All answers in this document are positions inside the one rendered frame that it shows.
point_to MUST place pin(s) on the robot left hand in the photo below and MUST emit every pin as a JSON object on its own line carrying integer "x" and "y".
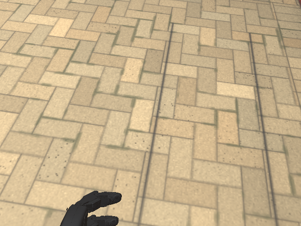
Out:
{"x": 77, "y": 213}

